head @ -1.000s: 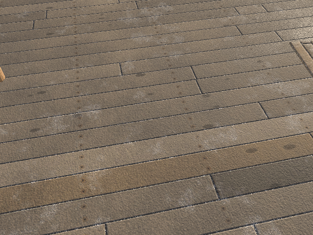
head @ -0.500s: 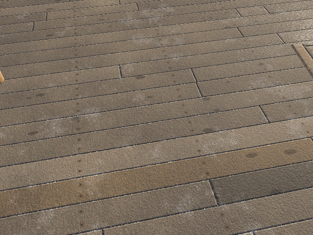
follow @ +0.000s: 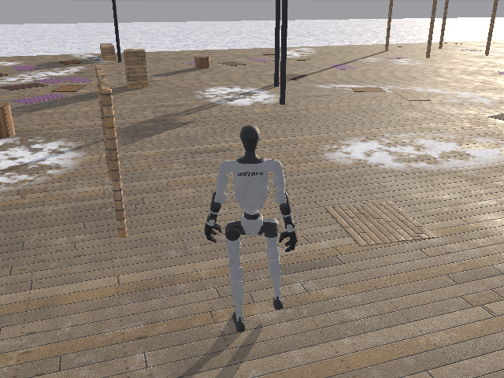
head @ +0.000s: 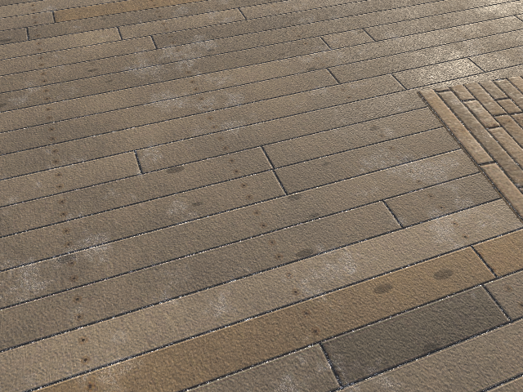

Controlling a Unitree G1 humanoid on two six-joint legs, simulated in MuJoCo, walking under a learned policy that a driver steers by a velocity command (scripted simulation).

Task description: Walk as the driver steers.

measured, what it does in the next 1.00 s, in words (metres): walks ahead: right foot, then left foot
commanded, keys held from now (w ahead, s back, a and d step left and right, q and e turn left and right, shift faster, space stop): w+e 0.10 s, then no key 0.90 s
